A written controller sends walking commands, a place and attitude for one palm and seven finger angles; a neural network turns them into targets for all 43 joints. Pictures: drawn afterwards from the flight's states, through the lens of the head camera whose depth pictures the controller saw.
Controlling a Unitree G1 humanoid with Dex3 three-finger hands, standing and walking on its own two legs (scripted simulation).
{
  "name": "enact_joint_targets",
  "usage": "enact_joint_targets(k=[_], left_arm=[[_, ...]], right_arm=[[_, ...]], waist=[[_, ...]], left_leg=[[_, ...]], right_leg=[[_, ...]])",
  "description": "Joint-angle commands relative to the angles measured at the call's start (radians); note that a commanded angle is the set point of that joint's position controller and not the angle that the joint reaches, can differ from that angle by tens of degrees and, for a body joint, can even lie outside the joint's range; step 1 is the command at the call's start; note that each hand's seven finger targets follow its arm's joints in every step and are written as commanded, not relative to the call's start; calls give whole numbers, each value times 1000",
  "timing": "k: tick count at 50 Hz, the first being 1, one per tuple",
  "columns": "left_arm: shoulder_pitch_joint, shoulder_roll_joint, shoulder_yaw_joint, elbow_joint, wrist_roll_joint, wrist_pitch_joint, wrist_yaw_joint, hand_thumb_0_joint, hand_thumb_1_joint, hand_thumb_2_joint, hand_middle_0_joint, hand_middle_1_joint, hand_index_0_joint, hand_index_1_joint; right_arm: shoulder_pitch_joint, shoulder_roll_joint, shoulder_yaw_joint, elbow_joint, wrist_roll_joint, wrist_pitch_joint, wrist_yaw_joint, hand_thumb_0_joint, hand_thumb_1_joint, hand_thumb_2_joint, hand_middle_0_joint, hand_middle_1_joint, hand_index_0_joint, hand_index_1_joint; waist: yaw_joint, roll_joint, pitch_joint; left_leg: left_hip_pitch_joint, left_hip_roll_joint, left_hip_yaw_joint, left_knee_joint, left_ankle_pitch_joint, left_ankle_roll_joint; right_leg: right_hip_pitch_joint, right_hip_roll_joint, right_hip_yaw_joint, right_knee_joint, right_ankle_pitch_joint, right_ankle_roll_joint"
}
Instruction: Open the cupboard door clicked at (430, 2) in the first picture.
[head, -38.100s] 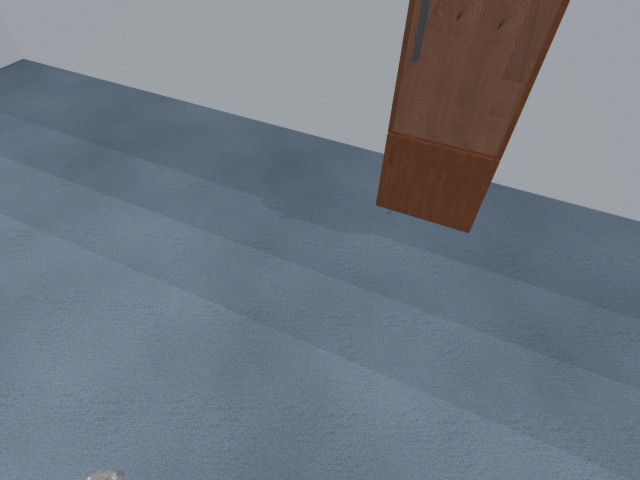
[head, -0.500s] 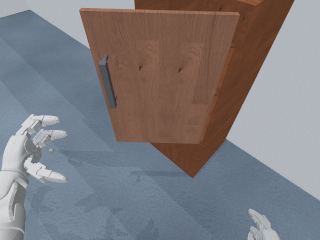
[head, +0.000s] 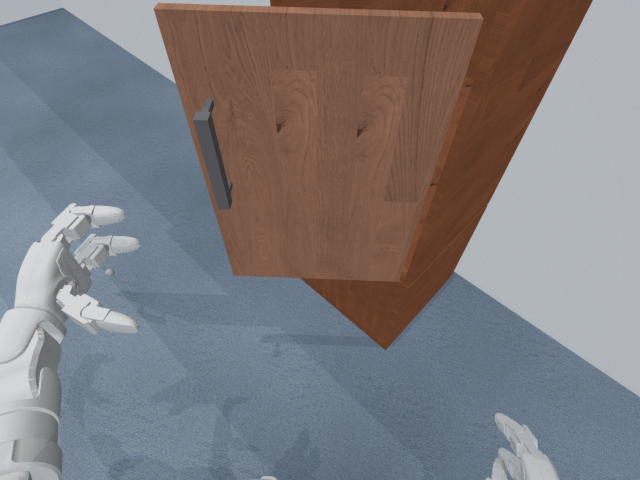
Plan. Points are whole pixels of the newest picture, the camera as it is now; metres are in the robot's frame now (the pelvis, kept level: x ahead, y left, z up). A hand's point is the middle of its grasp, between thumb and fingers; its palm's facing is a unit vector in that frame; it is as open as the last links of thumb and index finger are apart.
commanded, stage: move the hooked fingers beside the handle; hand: left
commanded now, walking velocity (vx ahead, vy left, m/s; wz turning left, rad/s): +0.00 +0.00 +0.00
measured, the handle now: (217, 157) +0.56 +0.20 +0.07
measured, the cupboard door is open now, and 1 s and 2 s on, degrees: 42 42 42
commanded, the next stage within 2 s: none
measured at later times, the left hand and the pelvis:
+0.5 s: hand (137, 227) +0.40 +0.27 +0.08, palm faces +0.03 -1.00 -0.01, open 14.0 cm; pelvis +0.00 +0.02 +0.00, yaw -1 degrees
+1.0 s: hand (156, 193) +0.47 +0.27 +0.07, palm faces +0.02 -1.00 +0.00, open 14.0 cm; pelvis +0.01 +0.02 -0.01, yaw -2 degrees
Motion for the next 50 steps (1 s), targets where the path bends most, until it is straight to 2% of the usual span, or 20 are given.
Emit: enact_joint_targets(k=[1, 3, 6, 9, 11, 15, 18, 20, 23, 25, 27, 30, 31, 33, 35, 38, 40, 41, 43, 50], left_arm=[[-345, 289, 77, -157, -18, -77, -6, 0, -500, 300, -300, -1200, -300, -1200], [-348, 316, 101, -131, -11, -81, -3, 0, -500, 300, -300, -1200, -300, -1200], [-315, 319, 114, -100, -9, -80, 1, 0, -500, 300, -300, -1200, -300, -1200], [-358, 312, 103, -100, -3, -86, 14, 0, -500, 300, -300, -1200, -300, -1200], [-407, 299, 84, -88, 0, -94, 18, 0, -500, 300, -300, -1200, -300, -1200], [-511, 334, 85, -51, 20, -113, 26, 0, -500, 300, -300, -1200, -300, -1200], [-553, 321, 69, -46, 33, -132, 28, 0, -500, 300, -300, -1200, -300, -1200], [-531, 352, 97, -2, 32, -134, 31, 0, -500, 300, -300, -1200, -300, -1200], [-596, 299, 40, 44, 44, -127, 32, 0, -500, 300, -300, -1200, -300, -1200], [-626, 338, 67, 94, 50, -127, 42, 0, -500, 300, -300, -1200, -300, -1200], [-642, 348, 74, 106, 60, -131, 46, 0, -500, 300, -300, -1200, -300, -1200], [-707, 393, 96, 154, 73, -146, 55, 0, -500, 300, -300, -1200, -300, -1200], [-719, 388, 89, 167, 79, -152, 53, 0, -500, 300, -300, -1200, -300, -1200], [-757, 382, 73, 171, 87, -164, 51, 0, -500, 300, -300, -1200, -300, -1200], [-777, 412, 93, 207, 87, -170, 49, 0, -500, 300, -300, -1200, -300, -1200], [-803, 412, 84, 236, 95, -172, 41, 0, -500, 300, -300, -1200, -300, -1200], [-826, 437, 93, 278, 95, -168, 38, 0, -500, 300, -300, -1200, -300, -1200], [-870, 421, 68, 264, 102, -169, 35, 0, -500, 300, -300, -1200, -300, -1200], [-879, 430, 72, 277, 108, -169, 37, 0, -500, 300, -300, -1200, -300, -1200], [-948, 445, 69, 318, 122, -175, 57, 0, -500, 300, -300, -1200, -300, -1200]], right_arm=[[19, -141, -67, -120, 0, -33, -14, 0, -900, -900, 200, 300, 200, 300], [27, -143, -68, -119, -1, -23, -8, 0, -900, -900, 200, 300, 200, 300], [41, -144, -73, -130, -2, -7, 2, 0, -900, -900, 200, 300, 200, 300], [49, -146, -77, -133, -1, 5, 6, 0, -900, -900, 200, 300, 200, 300], [60, -149, -76, -130, -3, 14, 7, 0, -900, -900, 200, 300, 200, 300], [89, -156, -80, -110, -6, 30, 3, 0, -900, -900, 200, 300, 200, 300], [101, -152, -82, -101, -9, 39, 7, 0, -900, -900, 200, 300, 200, 300], [117, -160, -84, -95, -12, 49, 8, 0, -900, -900, 200, 300, 200, 300], [119, -157, -81, -90, -9, 60, 12, 0, -900, -900, 200, 300, 200, 300], [131, -165, -81, -83, -13, 72, 12, 0, -900, -900, 200, 300, 200, 300], [140, -165, -82, -87, -15, 81, 15, 0, -900, -900, 200, 300, 200, 300], [156, -169, -82, -77, -19, 97, 19, 0, -900, -900, 200, 300, 200, 300], [164, -170, -82, -78, -20, 103, 20, 0, -900, -900, 200, 300, 200, 300], [166, -167, -83, -77, -20, 110, 23, 0, -900, -900, 200, 300, 200, 300], [181, -174, -84, -70, -23, 122, 23, 0, -900, -900, 200, 300, 200, 300], [188, -175, -84, -67, -24, 135, 26, 0, -900, -900, 200, 300, 200, 300], [200, -180, -82, -63, -23, 146, 24, 0, -900, -900, 200, 300, 200, 300], [200, -178, -81, -62, -22, 150, 23, 0, -900, -900, 200, 300, 200, 300], [210, -181, -84, -57, -26, 158, 25, 0, -900, -900, 200, 300, 200, 300], [246, -186, -83, -45, -34, 185, 30, 0, -900, -900, 200, 300, 200, 300]], waist=[[-24, 34, -278], [-15, 61, -281], [-6, 34, -288], [-18, 55, -274], [-29, 25, -278], [-48, 38, -289], [-48, 100, -336], [-43, 56, -342], [-61, 91, -308], [-64, 46, -293], [-61, 63, -340], [-70, 58, -333], [-76, 48, -356], [-82, 107, -367], [-86, 81, -369], [-92, 113, -391], [-101, 60, -375], [-112, 105, -386], [-112, 121, -391], [-128, 128, -416]], left_leg=[[114, -17, -26, -105, 222, 10], [105, -17, -26, -105, 250, 6], [93, -14, -22, -104, 282, 7], [91, -13, -19, -110, 246, 6], [90, -11, -25, -109, 253, 9], [95, -5, -31, -98, 254, 9], [136, -6, -36, -92, 289, 4], [129, 0, -43, -86, 323, 3], [133, 2, -47, -89, 292, 0], [108, 4, -53, -86, 281, 2], [119, 4, -51, -79, 311, 0], [93, 6, -51, -63, 315, 0], [106, 9, -52, -59, 332, 1], [126, 10, -52, -50, 340, -3], [115, 13, -56, -39, 343, -1], [121, 15, -57, -32, 353, -4], [82, 14, -56, -25, 339, 4], [99, 14, -52, -22, 346, 2], [107, 17, -60, -18, 344, -2], [119, 23, -74, 4, 394, -5]], right_leg=[[108, 12, 83, -97, 229, 1], [114, 12, 76, -86, 260, -2], [129, 15, 74, -79, 298, -1], [90, 17, 70, -81, 255, 1], [90, 22, 70, -78, 261, 0], [62, 25, 68, -68, 247, -3], [45, 25, 66, -60, 261, -5], [55, 30, 62, -54, 281, -8], [-12, 28, 54, -54, 240, -5], [-15, 31, 51, -51, 230, -7], [-7, 29, 54, -41, 252, -5], [-14, 32, 55, -29, 257, -6], [-20, 33, 55, -25, 266, -3], [-50, 33, 56, -20, 257, -3], [-56, 37, 55, -15, 255, -6], [-71, 37, 55, -9, 258, -3], [-64, 40, 56, -8, 258, -3], [-82, 40, 59, -6, 262, 0], [-105, 40, 54, -4, 244, -2], [-144, 46, 49, 13, 247, -4]])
